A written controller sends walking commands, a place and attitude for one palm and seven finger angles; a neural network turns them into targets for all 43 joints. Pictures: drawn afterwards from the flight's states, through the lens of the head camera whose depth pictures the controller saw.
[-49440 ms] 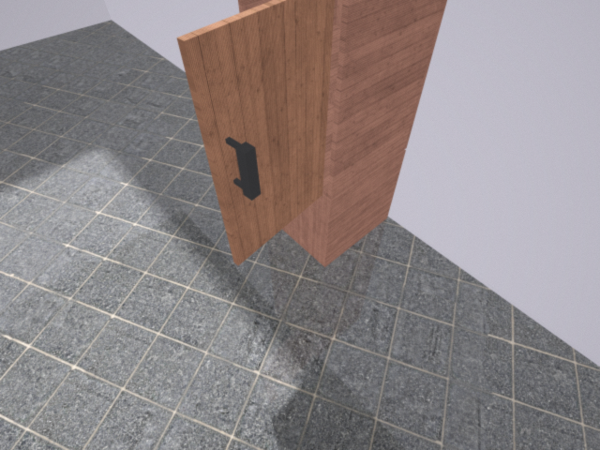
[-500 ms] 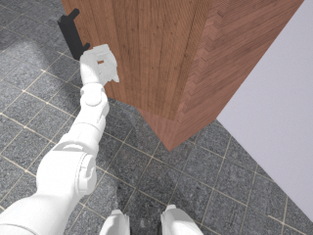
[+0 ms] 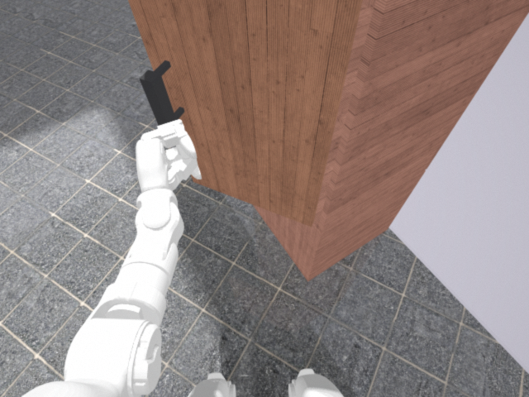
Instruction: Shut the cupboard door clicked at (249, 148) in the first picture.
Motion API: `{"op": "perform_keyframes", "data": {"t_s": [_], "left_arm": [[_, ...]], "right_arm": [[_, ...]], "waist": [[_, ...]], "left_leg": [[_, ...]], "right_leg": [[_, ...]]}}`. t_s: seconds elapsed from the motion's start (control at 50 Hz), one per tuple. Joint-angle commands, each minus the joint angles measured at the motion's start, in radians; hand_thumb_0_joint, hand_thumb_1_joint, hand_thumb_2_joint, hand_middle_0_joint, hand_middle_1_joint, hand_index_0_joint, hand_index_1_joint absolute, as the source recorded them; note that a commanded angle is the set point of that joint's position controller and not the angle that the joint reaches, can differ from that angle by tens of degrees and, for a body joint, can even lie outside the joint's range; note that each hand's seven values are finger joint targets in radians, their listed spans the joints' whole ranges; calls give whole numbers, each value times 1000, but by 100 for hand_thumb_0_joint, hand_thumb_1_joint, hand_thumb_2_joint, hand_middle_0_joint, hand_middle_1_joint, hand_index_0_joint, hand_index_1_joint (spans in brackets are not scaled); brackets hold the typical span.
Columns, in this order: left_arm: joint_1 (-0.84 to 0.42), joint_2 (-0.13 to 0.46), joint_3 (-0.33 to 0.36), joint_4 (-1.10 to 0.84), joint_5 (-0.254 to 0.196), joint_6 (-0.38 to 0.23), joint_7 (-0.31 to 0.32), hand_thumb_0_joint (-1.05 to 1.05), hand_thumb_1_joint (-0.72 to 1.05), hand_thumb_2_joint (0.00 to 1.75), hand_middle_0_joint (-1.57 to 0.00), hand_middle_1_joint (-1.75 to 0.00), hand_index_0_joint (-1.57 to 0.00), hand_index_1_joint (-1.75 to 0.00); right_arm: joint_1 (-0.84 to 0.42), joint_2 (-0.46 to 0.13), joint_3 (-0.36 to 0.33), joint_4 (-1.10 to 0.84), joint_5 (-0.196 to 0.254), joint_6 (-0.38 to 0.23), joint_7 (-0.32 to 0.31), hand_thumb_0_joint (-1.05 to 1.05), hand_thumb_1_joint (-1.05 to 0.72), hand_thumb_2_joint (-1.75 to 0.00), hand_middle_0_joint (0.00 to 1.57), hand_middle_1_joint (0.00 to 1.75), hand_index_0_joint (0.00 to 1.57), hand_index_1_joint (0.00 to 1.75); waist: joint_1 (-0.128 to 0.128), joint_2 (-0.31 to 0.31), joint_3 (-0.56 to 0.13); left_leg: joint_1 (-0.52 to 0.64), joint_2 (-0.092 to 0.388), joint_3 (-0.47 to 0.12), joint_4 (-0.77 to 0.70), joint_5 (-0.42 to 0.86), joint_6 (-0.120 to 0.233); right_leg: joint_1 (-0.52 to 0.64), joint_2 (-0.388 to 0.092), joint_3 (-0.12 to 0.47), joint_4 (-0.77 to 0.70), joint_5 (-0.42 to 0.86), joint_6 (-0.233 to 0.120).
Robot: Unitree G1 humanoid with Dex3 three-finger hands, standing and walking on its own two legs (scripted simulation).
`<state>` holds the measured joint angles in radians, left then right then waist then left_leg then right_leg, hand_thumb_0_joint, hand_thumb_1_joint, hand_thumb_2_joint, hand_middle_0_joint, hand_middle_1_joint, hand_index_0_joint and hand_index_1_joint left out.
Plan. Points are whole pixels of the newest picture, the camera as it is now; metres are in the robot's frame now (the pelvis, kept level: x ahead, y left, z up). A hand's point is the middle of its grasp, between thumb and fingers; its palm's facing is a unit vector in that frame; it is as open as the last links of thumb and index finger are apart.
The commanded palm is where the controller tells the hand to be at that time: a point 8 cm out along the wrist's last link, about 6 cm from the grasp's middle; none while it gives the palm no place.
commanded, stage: draw the hand back to the body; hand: left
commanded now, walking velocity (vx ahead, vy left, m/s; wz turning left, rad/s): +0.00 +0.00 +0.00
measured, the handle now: (167, 97) +0.64 +0.16 +0.06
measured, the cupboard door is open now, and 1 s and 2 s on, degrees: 33 33 33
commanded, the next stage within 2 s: step back with the hand held close in 1.38 s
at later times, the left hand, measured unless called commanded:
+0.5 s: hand (85, 228) +0.31 +0.19 +0.15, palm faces +0.08 -0.98 -0.19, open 3.1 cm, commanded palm +0.27 +0.23 +0.17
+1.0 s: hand out of the picture +0.20 +0.31 +0.22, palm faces +0.46 -0.78 -0.41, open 6.1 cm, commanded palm +0.15 +0.35 +0.24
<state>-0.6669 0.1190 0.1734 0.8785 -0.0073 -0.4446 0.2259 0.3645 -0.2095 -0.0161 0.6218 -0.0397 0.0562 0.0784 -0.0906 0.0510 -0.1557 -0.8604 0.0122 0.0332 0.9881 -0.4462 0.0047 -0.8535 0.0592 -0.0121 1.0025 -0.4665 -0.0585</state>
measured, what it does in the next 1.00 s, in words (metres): rises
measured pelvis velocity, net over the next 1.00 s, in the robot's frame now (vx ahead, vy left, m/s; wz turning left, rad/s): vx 0.02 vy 0.04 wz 0.04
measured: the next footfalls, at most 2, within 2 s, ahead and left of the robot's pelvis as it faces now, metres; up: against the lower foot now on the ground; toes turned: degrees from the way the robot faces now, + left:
none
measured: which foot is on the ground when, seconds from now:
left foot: down 0.00-1.00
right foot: down 0.00-1.00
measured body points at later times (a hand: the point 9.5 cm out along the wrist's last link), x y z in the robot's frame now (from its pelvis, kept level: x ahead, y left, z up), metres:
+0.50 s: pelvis +0.01 +0.03 +0.06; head +0.00 +0.02 +0.50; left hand +0.30 +0.24 +0.16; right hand +0.19 -0.20 -0.02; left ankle +0.01 +0.12 -0.67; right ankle +0.00 -0.08 -0.67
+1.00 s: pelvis +0.02 +0.04 +0.07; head -0.01 +0.02 +0.52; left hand +0.17 +0.35 +0.25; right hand +0.22 -0.16 -0.02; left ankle +0.01 +0.12 -0.67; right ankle +0.00 -0.08 -0.67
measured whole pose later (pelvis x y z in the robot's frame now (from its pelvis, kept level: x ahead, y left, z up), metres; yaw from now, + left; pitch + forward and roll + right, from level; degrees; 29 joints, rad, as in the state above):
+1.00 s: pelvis +0.02 +0.04 +0.07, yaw +3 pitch -4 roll -1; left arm 0.46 0.38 0.33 -0.39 -0.09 0.00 0.10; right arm 0.20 -0.22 0.05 0.60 0.03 -0.02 -0.05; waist 0.07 0.08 -0.01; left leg -0.13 -0.05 0.00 0.44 -0.25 0.05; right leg -0.08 0.01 -0.02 0.39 -0.25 0.00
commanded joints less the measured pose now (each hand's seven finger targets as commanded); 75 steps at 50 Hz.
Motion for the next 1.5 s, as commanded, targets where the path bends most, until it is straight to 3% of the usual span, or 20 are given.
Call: {"op": "perform_keyframes", "data": {"t_s": [0.0, 0.02, 0.1, 0.2, 0.28, 0.3, 0.38, 0.44, 0.5, 0.62, 0.74, 0.8, 0.88, 0.98, 1.0, 1.08, 1.18, 1.22, 1.3, 1.48], "left_arm": [[-203, 113, -39, -344, -59, 12, -70, 0, 90, 90, -130, -150, -130, -150], [-190, 105, -51, -387, -84, 30, -88, 0, 90, 90, -130, -150, -130, -150], [-184, 72, -116, -513, -131, 50, -135, 0, 90, 90, -130, -150, -130, -150], [-24, 125, -107, -628, -115, 46, -149, 0, 90, 90, -127, -147, -127, -147], [166, 174, -57, -732, -141, 112, -170, 0, 90, 90, -116, -135, -116, -135], [215, 216, -142, -804, -77, 153, -172, 0, 90, 90, -113, -132, -113, -132], [341, 266, -86, -946, -89, 241, -172, 0, 90, 90, -102, -120, -102, -120], [401, 281, -76, -1023, -85, 284, -173, 0, 90, 90, -94, -111, -94, -111], [467, 246, -105, -1116, -78, 320, -170, 0, 90, 90, -86, -102, -86, -102], [649, 277, -52, -1296, -74, 371, -152, 0, 90, 90, -69, -84, -69, -84], [798, 384, 110, -1389, -75, 387, -129, 0, 90, 90, -53, -66, -53, -66], [874, 389, 153, -1453, -79, 381, -123, 0, 90, 90, -45, -57, -45, -57], [972, 420, 222, -1484, -82, 375, -115, 0, 90, 90, -34, -45, -34, -45], [1073, 473, 326, -1513, -88, 355, -106, 0, 90, 90, -20, -30, -20, -30], [1062, 428, 280, -1495, -83, 354, -109, 0, 90, 90, -20, -30, -20, -30], [1005, 384, 223, -1457, -72, 355, -101, 0, 90, 90, -20, -30, -20, -30], [1000, 436, 269, -1484, -69, 333, -92, 0, 90, 90, -20, -30, -20, -30], [1018, 455, 290, -1496, -71, 327, -90, 0, 90, 90, -20, -30, -20, -30], [1029, 456, 297, -1509, -73, 320, -90, 0, 90, 90, -20, -30, -20, -30], [1065, 422, 284, -1436, -85, 323, -110, 0, 90, 90, -20, -30, -20, -30]], "right_arm": [[56, -160, -55, -128, 44, -22, -34, 0, -90, -90, 20, 30, 20, 30], [37, -163, -53, -135, 52, -25, -44, 0, -90, -90, 20, 30, 20, 30], [-26, -155, -41, -126, 71, -56, -77, 0, -90, -90, 20, 30, 20, 30], [-81, -151, -28, -132, 78, -94, -85, 0, -90, -90, 20, 30, 20, 30], [-149, -150, -18, -174, 91, -100, -85, 0, -90, -90, 20, 30, 20, 30], [-185, -121, -20, -194, 102, -60, -100, 0, -90, -90, 20, 30, 20, 30], [-252, -115, -2, -227, 105, -25, -142, 0, -90, -90, 20, 30, 20, 30], [-278, -113, 9, -228, 107, -22, -158, 0, -90, -90, 20, 30, 20, 30], [-281, -107, 25, -230, 101, -36, -157, 0, -90, -90, 20, 30, 20, 30], [-293, -110, 36, -229, 84, -65, -151, 0, -90, -90, 20, 30, 20, 30], [-306, -113, 35, -211, 68, -88, -151, 0, -90, -90, 20, 30, 20, 30], [-311, -103, 36, -206, 68, -101, -146, 0, -90, -90, 20, 30, 20, 30], [-315, -109, 28, -198, 69, -123, -141, 0, -90, -90, 20, 30, 20, 30], [-310, -117, 13, -191, 75, -149, -142, 0, -90, -90, 20, 30, 20, 30], [-311, -117, 13, -184, 74, -154, -142, 0, -90, -90, 20, 30, 20, 30], [-297, -136, 5, -167, 72, -173, -147, 0, -90, -90, 20, 30, 20, 30], [-304, -131, 2, -166, 68, -192, -158, 0, -90, -90, 20, 30, 20, 30], [-310, -123, 4, -165, 67, -198, -161, 0, -90, -90, 20, 30, 20, 30], [-313, -113, 12, -158, 67, -210, -160, 0, -90, -90, 20, 30, 20, 30], [-308, -117, 1, -159, 69, -200, -156, 0, -90, -90, 20, 30, 20, 30]], "waist": [[5, -206, -354], [0, -225, -320], [-3, -120, -200], [50, 5, -194], [99, -18, -188], [80, -83, -200], [95, -102, -90], [97, -60, -12], [90, 18, -2], [103, 7, 6], [129, -6, 33], [136, 52, 25], [146, 65, 58], [157, 24, 66], [146, 33, 99], [128, 11, 157], [149, -21, 89], [158, 3, 65], [157, 83, 113], [150, -5, 141]], "left_leg": [[215, -37, 10, -148, 237, 40], [229, -37, 9, -166, 210, 42], [352, -32, -2, -225, 161, 45], [467, -24, -29, -283, 187, 36], [486, -23, -24, -329, 240, 34], [514, -19, -31, -383, 256, 32], [555, -17, -26, -448, 282, 42], [631, -6, -43, -503, 299, 41], [719, 3, -65, -544, 340, 31], [785, 19, -93, -602, 429, 20], [774, 17, -95, -626, 449, 10], [777, 19, -99, -630, 468, 0], [753, 18, -91, -633, 458, -5], [730, 17, -83, -629, 433, -2], [729, 16, -83, -636, 406, -1], [718, 14, -91, -653, 293, 10], [723, 0, -74, -639, 300, 26], [732, -6, -60, -625, 328, 28], [715, -7, -54, -625, 331, 19], [721, -5, -30, -610, 343, 31]], "right_leg": [[476, -48, 78, -264, 526, 91], [483, -55, 90, -301, 484, 100], [411, -47, 62, -375, 283, 69], [400, -40, 18, -358, 265, 41], [485, -43, 10, -362, 326, 37], [566, -69, 59, -415, 341, 52], [631, -81, 53, -489, 381, 60], [616, -62, 29, -538, 348, 44], [632, -55, 8, -558, 366, 36], [700, -52, -12, -599, 409, 34], [754, -54, -15, -630, 413, 34], [772, -58, -19, -628, 408, 34], [776, -57, -18, -635, 401, 33], [776, -54, -18, -637, 384, 35], [749, -55, -18, -640, 360, 37], [698, -58, -16, -650, 287, 43], [740, -64, -7, -649, 281, 41], [752, -67, -2, -650, 305, 41], [742, -67, 2, -658, 311, 37], [712, -71, 14, -677, 317, 49]]}}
